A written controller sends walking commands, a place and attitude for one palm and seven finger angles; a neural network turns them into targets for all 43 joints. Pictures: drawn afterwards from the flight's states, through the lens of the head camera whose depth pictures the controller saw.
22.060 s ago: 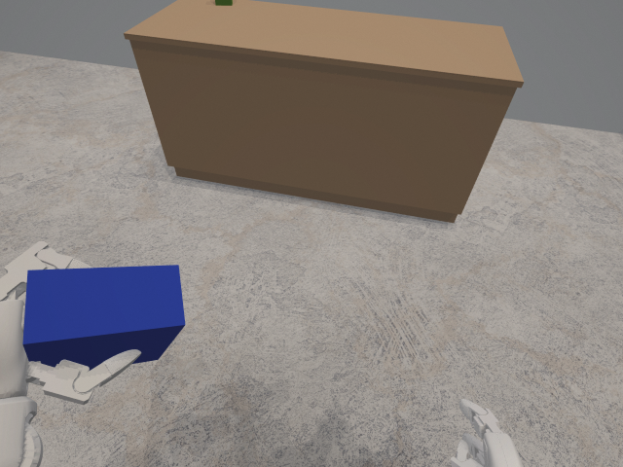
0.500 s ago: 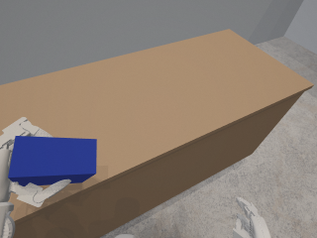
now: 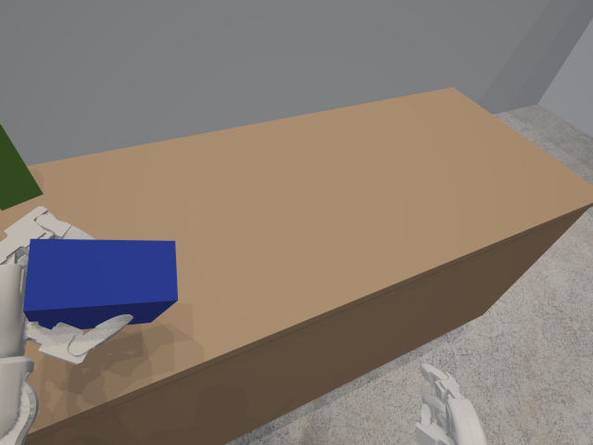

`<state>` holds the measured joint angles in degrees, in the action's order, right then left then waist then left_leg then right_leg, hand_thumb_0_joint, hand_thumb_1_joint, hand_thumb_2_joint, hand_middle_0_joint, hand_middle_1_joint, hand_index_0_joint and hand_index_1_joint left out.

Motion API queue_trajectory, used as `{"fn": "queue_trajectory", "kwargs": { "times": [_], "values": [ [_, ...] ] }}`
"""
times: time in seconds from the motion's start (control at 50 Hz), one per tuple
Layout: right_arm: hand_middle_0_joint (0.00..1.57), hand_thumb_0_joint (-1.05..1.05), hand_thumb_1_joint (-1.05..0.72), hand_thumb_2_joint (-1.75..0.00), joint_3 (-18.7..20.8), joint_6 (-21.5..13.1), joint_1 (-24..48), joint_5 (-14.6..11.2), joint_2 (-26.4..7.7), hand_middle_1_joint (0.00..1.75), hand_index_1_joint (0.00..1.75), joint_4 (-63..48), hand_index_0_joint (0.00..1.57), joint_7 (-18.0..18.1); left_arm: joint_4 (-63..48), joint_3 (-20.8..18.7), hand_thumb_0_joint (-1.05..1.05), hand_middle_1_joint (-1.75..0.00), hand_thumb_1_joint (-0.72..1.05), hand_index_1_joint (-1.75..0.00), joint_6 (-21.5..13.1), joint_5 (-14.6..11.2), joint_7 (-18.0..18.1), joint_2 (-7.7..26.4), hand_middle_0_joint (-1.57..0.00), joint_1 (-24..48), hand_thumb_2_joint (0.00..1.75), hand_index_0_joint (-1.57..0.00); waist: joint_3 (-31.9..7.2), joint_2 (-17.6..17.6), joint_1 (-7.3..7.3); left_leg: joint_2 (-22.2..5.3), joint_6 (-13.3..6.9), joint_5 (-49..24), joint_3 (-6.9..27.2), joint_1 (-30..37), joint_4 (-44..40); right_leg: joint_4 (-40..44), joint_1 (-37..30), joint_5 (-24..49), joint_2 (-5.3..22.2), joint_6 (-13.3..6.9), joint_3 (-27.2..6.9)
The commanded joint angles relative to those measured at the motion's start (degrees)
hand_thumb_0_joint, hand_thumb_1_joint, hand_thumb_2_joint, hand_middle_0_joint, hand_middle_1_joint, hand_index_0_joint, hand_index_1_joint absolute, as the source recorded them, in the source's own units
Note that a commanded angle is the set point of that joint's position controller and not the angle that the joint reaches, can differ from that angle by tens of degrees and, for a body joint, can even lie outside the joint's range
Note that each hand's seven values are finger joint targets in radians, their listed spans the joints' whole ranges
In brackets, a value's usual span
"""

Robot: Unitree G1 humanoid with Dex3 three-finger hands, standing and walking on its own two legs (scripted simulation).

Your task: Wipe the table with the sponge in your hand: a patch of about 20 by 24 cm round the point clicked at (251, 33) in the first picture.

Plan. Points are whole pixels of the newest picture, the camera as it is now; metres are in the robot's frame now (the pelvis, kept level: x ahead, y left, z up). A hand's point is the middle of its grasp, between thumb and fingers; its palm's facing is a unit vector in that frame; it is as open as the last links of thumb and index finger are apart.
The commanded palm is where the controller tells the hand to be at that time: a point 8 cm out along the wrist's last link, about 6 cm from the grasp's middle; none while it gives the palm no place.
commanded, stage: come to a stop and stand still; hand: left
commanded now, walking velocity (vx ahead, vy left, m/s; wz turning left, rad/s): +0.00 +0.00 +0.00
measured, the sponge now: (122, 288) +0.23 +0.22 +0.13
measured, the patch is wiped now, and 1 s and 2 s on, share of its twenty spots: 0.00 0.00 0.00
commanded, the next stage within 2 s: look again from close up in 0.26 s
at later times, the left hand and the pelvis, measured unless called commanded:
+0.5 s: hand (88, 284) +0.22 +0.24 +0.16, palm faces +0.38 -0.85 -0.37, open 10.1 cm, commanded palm +0.17 +0.28 +0.17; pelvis +0.01 +0.00 +0.00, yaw +0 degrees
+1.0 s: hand (73, 216) +0.25 +0.25 +0.22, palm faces +0.49 -0.75 -0.45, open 10.1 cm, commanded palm +0.17 +0.25 +0.17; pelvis +0.01 -0.03 +0.00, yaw +0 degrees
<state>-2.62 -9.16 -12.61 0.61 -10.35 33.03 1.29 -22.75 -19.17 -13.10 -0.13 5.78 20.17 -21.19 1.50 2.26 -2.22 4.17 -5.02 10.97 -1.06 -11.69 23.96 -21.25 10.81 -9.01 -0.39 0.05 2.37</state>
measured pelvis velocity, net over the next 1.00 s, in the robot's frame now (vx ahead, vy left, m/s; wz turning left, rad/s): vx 0.01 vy -0.03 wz -0.01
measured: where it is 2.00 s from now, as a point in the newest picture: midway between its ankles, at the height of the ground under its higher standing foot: outside the picture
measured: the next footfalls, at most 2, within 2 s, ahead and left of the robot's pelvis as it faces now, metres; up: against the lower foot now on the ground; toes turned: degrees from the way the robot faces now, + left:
none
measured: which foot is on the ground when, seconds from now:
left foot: down 0.00-1.00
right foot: down 0.00-1.00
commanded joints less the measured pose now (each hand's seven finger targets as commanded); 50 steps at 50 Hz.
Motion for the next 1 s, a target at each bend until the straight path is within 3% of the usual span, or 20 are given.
{"fn": "queue_trajectory", "kwargs": {
  "times": [0.0,0.06,0.12,0.16,0.32,0.34,0.42,0.44,0.48,0.52,0.58,0.8,0.82,0.84,0.86,0.88,0.9,0.92,0.94,0.98],
  "values": [
    [0.20,0.00,-0.90,-0.90,4.0,-2.1,4.7,-0.5,-8.7,0.30,0.30,-8.3,0.20,0.4,-14.3,-4.5,0.00,-1.60,0.10,-1.60,-4.0,-1.1,0.9,8.6,-1.20,6.0,1.30,-1.20,-7.7,-6.9,0.71,-9.5,6.2,-6.1,9.6,-0.9,-7.7,0.3,-6.5,3.9,1.6,-1.2,-2.9],
    [0.20,0.00,-0.90,-0.90,4.1,-1.6,4.8,-0.7,-8.6,0.30,0.30,-8.2,0.20,0.3,-14.2,-4.5,0.00,-1.60,0.10,-1.60,-3.5,-1.6,0.8,8.4,-1.20,4.1,1.30,-1.20,-8.5,-6.7,0.78,-9.3,7.7,-15.1,9.0,1.7,-5.8,0.0,-5.9,6.2,1.7,-1.3,-2.3],
    [0.20,0.00,-0.90,-0.90,4.3,-1.3,5.6,-0.9,-8.6,0.30,0.30,-8.2,0.20,0.4,-16.3,-6.2,0.00,-1.60,0.10,-1.60,-3.4,-1.8,0.9,10.3,-1.20,3.4,1.30,-1.20,-9.2,-7.8,0.91,-9.1,8.6,-18.1,8.7,2.9,-5.4,-1.0,-5.6,6.5,1.7,-1.4,-2.0],
    [0.20,0.00,-0.90,-0.90,4.4,-1.0,5.1,-0.9,-8.6,0.30,0.30,-8.5,0.20,0.5,-16.7,-5.6,0.00,-1.60,0.10,-1.60,-3.5,-2.1,0.8,9.6,-1.20,2.7,1.30,-1.20,-9.0,-8.5,0.84,-9.7,8.8,-19.1,8.9,2.9,-5.2,-1.0,-5.6,5.9,1.8,-1.4,-1.8],
    [0.20,0.00,-0.90,-0.90,4.3,-1.1,6.0,-1.2,-8.5,0.30,0.30,-8.6,0.20,1.0,-17.0,-7.2,0.00,-1.60,0.10,-1.60,-3.3,-2.3,1.1,11.0,-1.20,1.3,1.30,-1.20,-8.7,-7.6,0.95,-9.4,7.9,-11.9,8.8,0.7,-5.8,-0.2,-6.7,5.7,2.6,-1.5,-3.0],
    [0.20,0.00,-0.90,-0.90,4.1,-0.9,5.4,-0.8,-8.6,0.30,0.30,-8.5,0.20,1.0,-15.5,-5.6,0.00,-1.60,0.10,-1.60,-3.3,-2.7,0.8,9.0,-1.20,0.8,1.30,-1.20,-8.2,-6.3,0.89,-9.3,7.5,-10.7,8.8,-0.2,-6.3,0.1,-6.8,5.2,2.4,-1.3,-2.7],
    [0.20,0.00,-0.90,-0.90,4.3,-1.2,6.1,-1.4,-8.6,0.30,0.30,-8.4,0.20,1.2,-15.2,-6.3,0.00,-1.60,0.10,-1.60,-2.8,-2.4,1.2,10.1,-1.20,1.6,1.30,-1.20,-7.5,-6.2,1.01,-9.0,6.6,-6.4,8.6,-0.6,-6.2,1.1,-6.2,4.6,3.2,-1.5,-4.4],
    [0.20,0.00,-0.90,-0.90,4.0,-1.0,5.7,-0.9,-8.7,0.30,0.30,-8.3,0.20,1.3,-14.3,-4.8,0.00,-1.60,0.10,-1.60,-2.9,-2.6,1.0,8.5,-1.20,1.7,1.30,-1.20,-6.9,-5.5,0.94,-9.0,6.0,-4.8,8.6,-1.5,-6.6,1.5,-6.2,4.0,3.1,-1.4,-4.2],
    [0.20,0.00,-0.90,-0.90,4.4,-1.2,5.5,-1.1,-8.9,0.30,0.30,-8.4,0.20,1.3,-14.8,-4.9,0.00,-1.60,0.10,-1.60,-2.9,-2.4,1.0,9.0,-1.20,2.6,1.30,-1.20,-6.8,-5.5,1.00,-8.9,5.6,-3.0,8.6,-1.8,-6.4,1.7,-6.1,3.5,3.4,-1.5,-5.0],
    [0.20,0.00,-0.90,-0.90,4.3,-1.4,6.4,-1.4,-8.7,0.30,0.30,-8.2,0.20,1.5,-15.7,-5.5,0.00,-1.60,0.10,-1.60,-2.6,-2.2,1.4,9.9,-1.20,3.6,1.30,-1.20,-6.1,-7.0,1.19,-8.8,5.3,-1.1,8.6,-1.5,-6.7,2.3,-4.9,2.3,3.5,-1.6,-5.6],
    [0.20,0.00,-0.90,-0.90,4.2,-1.4,5.9,-1.0,-8.8,0.30,0.30,-8.4,0.20,1.4,-14.1,-4.9,0.00,-1.60,0.10,-1.60,-2.5,-2.3,1.3,9.3,-1.20,3.4,1.30,-1.20,-5.3,-5.1,0.96,-8.6,4.3,1.8,8.6,-2.8,-6.8,3.5,-4.7,0.5,3.6,-1.5,-6.3],
    [0.20,0.00,-0.90,-0.90,4.4,-1.4,6.0,-1.2,-8.9,0.30,0.30,-8.5,0.20,1.5,-15.8,-6.1,0.00,-1.60,0.10,-1.60,-2.0,-2.8,1.5,10.2,-1.20,0.4,1.30,-1.20,-8.1,-5.0,0.94,-8.2,3.9,-5.0,7.9,-0.8,-4.5,3.2,-6.2,6.1,4.4,-1.8,-7.0],
    [0.20,0.00,-0.90,-0.90,-5.0,-0.3,-2.4,-6.4,-12.3,0.30,0.30,-14.4,0.20,4.9,-37.3,-25.3,0.00,-1.60,0.10,-1.60,-11.0,0.0,1.6,57.4,-1.20,56.3,1.30,-1.20,-4.4,-22.0,5.02,-7.5,1.1,3.7,8.8,-18.5,-2.5,-6.2,-10.1,-1.7,0.1,1.9,-5.0],
    [0.20,0.00,-0.90,-0.90,1.7,-3.0,0.5,-4.4,-5.5,0.30,0.30,-9.4,0.20,4.0,-9.3,-23.0,0.00,-1.60,0.10,-1.60,-7.3,1.2,1.0,28.5,-1.20,34.7,1.30,-1.20,-4.9,-5.2,2.07,-10.9,1.8,7.2,9.6,-11.2,-2.0,-2.2,0.5,-11.7,5.3,0.2,-3.4],
    [0.20,0.00,-0.90,-0.90,1.5,-2.5,2.9,-2.3,-8.9,0.30,0.30,-8.0,0.20,2.1,0.1,-16.3,0.00,-1.60,0.10,-1.60,-5.2,-1.6,0.4,21.5,-1.20,21.9,1.30,-1.20,-6.2,-1.5,1.49,-8.0,3.2,1.6,8.2,-3.6,-1.9,-0.1,3.8,-11.5,4.4,-1.5,-4.0],
    [0.20,0.00,-0.90,-0.90,3.8,-2.8,3.1,-1.0,-11.3,0.30,0.30,-8.7,0.20,1.1,-3.3,-16.0,0.00,-1.60,0.10,-1.60,-5.1,-2.6,-0.3,22.2,-1.20,16.9,1.30,-1.20,-7.3,-1.4,0.11,-7.1,3.9,1.9,6.8,-2.4,-0.4,1.2,4.1,-6.8,4.5,-2.9,-7.2],
    [0.20,0.00,-0.90,-0.90,3.9,-2.9,2.6,-0.7,-11.6,0.30,0.30,-9.2,0.20,0.3,-6.7,-14.2,0.00,-1.60,0.10,-1.60,-5.7,-3.3,-1.0,20.7,-1.20,11.0,1.30,-1.20,-8.9,-0.7,0.03,-6.8,3.5,1.2,5.9,-3.0,1.3,1.7,2.7,-3.3,6.3,-3.4,-9.5],
    [0.20,0.00,-0.90,-0.90,3.6,-3.0,3.6,-1.3,-10.9,0.30,0.30,-8.3,0.20,-0.9,-5.9,-10.1,0.00,-1.60,0.10,-1.60,-5.2,-4.3,-1.6,14.7,-1.20,4.8,1.30,-1.20,-11.2,-3.5,0.42,-7.0,3.5,-1.4,5.4,-0.5,1.4,-0.5,2.1,0.3,6.2,-3.8,-9.3],
    [0.20,0.00,-0.90,-0.90,4.2,-2.7,0.8,-1.4,-11.4,0.30,0.30,-8.9,0.20,-1.5,-8.4,-8.2,0.00,-1.60,0.10,-1.60,-4.9,-4.3,-1.7,12.2,-1.20,-1.3,1.30,-1.20,-11.3,-3.7,-0.01,-7.6,3.5,-3.8,5.3,-0.8,1.6,-0.8,0.9,3.4,6.5,-3.4,-8.5],
    [0.20,0.00,-0.90,-0.90,4.3,-2.7,2.5,-2.0,-11.4,0.30,0.30,-8.8,0.20,-2.3,-13.4,-5.8,0.00,-1.60,0.10,-1.60,-4.1,-4.3,-1.1,9.7,-1.20,-4.3,1.30,-1.20,-9.3,-2.9,0.10,-8.1,3.4,-6.4,5.4,-0.1,0.4,-1.0,1.3,6.0,6.3,-2.8,-7.5]
  ]
}}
